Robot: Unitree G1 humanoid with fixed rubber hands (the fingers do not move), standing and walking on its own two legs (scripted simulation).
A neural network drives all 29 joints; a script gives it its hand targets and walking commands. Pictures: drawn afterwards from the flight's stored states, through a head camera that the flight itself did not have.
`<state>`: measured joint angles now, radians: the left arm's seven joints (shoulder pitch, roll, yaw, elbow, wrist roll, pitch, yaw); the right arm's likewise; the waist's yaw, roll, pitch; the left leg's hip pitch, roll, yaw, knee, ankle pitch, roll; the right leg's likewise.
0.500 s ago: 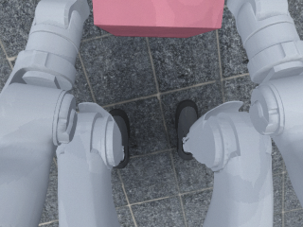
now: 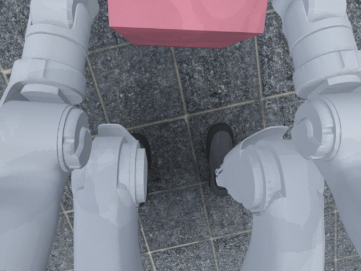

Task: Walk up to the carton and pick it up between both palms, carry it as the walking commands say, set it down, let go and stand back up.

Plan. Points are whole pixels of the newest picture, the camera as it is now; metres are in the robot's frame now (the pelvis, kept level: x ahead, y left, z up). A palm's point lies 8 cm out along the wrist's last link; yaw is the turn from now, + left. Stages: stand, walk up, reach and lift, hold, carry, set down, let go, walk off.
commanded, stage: reach and lift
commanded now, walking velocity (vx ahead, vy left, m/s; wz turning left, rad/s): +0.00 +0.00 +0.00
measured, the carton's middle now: out of the picture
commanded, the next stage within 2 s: none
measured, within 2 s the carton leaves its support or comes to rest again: leaves its support in 0.18 s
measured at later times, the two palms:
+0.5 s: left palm out of the picture +0.57 +0.16 -0.10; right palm out of the picture +0.56 -0.13 -0.11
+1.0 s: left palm out of the picture +0.56 +0.15 -0.05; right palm out of the picture +0.55 -0.14 -0.05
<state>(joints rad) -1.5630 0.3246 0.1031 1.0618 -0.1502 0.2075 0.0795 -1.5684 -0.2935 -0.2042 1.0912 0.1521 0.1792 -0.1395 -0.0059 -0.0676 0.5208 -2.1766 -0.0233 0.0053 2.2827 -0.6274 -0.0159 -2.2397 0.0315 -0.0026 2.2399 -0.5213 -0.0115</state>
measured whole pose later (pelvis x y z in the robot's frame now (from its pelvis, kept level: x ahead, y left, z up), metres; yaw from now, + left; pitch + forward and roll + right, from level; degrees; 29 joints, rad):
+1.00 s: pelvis +0.00 +0.00 +0.08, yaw +2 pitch +28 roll +1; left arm -1.48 0.23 0.27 0.74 0.01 0.40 0.11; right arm -1.43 -0.15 -0.38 0.69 -0.01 0.38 -0.18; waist 0.00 -0.03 0.52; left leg -1.93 -0.06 -0.01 2.04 -0.61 -0.03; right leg -1.97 0.06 0.04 2.02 -0.54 0.02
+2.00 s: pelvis -0.03 +0.00 +0.17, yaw +1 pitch +21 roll +1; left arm -1.35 0.14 0.34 0.60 0.08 0.48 0.08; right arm -1.30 -0.08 -0.44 0.56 -0.08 0.46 -0.14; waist 0.00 -0.03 0.52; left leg -1.59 -0.06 -0.02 1.70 -0.49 -0.03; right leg -1.62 0.06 0.05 1.68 -0.43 0.02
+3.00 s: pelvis -0.02 +0.00 +0.27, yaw +1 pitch +10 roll +0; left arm -1.09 0.08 0.28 0.55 0.08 0.47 0.09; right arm -1.04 -0.03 -0.36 0.51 -0.07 0.46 -0.15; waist 0.00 -0.01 0.52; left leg -1.11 -0.06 -0.04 1.35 -0.41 -0.02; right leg -1.13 0.05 0.05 1.33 -0.37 0.01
